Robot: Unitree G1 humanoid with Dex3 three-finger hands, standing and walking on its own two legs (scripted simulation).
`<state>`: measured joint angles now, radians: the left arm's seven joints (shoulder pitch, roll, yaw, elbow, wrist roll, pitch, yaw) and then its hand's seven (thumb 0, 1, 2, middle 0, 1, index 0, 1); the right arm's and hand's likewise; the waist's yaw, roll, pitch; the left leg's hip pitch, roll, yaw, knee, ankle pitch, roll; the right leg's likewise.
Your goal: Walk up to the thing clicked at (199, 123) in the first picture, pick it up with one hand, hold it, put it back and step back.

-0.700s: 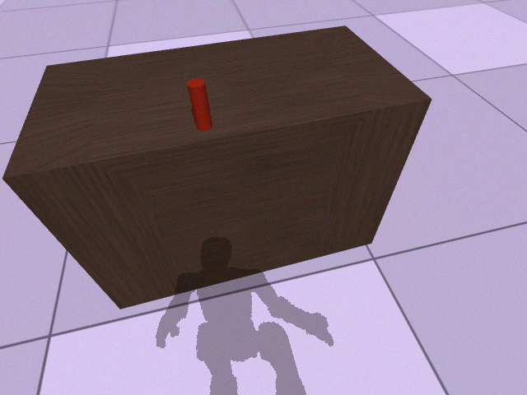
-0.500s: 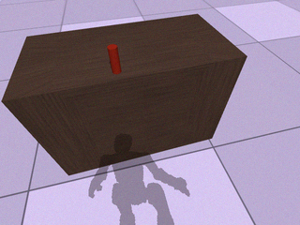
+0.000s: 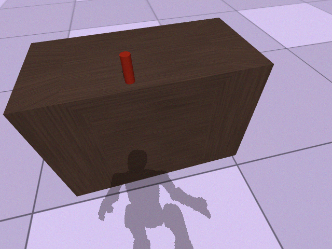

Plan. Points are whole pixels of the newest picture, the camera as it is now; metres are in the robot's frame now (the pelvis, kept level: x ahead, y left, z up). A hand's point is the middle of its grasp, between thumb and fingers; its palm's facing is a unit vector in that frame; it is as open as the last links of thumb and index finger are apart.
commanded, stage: stand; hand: left
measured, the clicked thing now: (127, 68) +0.75 +0.19 +0.03
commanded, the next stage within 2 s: walk up in 0.42 s
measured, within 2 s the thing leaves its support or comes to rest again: neither
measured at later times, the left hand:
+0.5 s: hand out of the picture +0.08 +0.25 -0.16, palm faces +0.01 -0.95 -0.32, open 7.4 cm
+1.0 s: hand out of the picture +0.14 +0.32 -0.17, palm faces +0.14 -0.94 -0.31, open 7.4 cm
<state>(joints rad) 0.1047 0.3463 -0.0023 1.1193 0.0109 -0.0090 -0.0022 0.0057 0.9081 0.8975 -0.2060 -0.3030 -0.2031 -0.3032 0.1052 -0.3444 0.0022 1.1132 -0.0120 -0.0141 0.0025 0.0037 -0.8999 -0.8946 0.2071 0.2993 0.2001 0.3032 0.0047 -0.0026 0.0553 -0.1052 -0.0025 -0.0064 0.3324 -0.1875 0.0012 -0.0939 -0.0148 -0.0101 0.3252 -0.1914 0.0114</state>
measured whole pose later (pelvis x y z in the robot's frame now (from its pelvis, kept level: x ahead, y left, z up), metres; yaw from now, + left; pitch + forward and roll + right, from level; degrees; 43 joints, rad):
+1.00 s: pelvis +0.14 +0.04 -0.01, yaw +10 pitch -4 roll +0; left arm 0.27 0.45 0.08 0.90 0.03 0.02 -0.08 0.01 0.91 0.90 -0.20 -0.30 -0.20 -0.30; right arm 0.34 -0.37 -0.06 0.87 -0.01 -0.09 0.02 0.00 -0.90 -0.89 0.21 0.30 0.20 0.30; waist 0.01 -0.09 0.09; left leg -0.19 -0.01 0.01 0.52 -0.26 0.02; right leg -0.45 -0.09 0.02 1.03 -0.36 -0.02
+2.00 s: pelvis +0.40 -0.09 -0.04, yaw +14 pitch -3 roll -1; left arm 0.27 0.37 0.03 0.90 0.02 -0.02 0.01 0.00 0.91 0.90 -0.21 -0.30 -0.21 -0.30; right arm 0.13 -0.39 -0.03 0.84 -0.03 0.03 0.01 0.00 -0.90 -0.89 0.21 0.30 0.20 0.30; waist 0.03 0.04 0.08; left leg -0.50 0.04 -0.04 0.88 -0.40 0.02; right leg -0.28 -0.02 -0.01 0.75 -0.43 0.02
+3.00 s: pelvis +0.40 -0.07 -0.01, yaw +16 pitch -2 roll +0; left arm 0.08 0.36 0.00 1.12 0.00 -0.02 0.00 0.01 0.91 0.90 -0.21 -0.30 -0.20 -0.30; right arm 0.06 -0.36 -0.02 1.12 0.00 0.00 0.01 0.00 -0.90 -0.89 0.21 0.30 0.20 0.30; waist 0.01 0.02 0.06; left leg -0.19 0.01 -0.04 0.43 -0.20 -0.02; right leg -0.15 -0.04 -0.01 0.41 -0.23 0.03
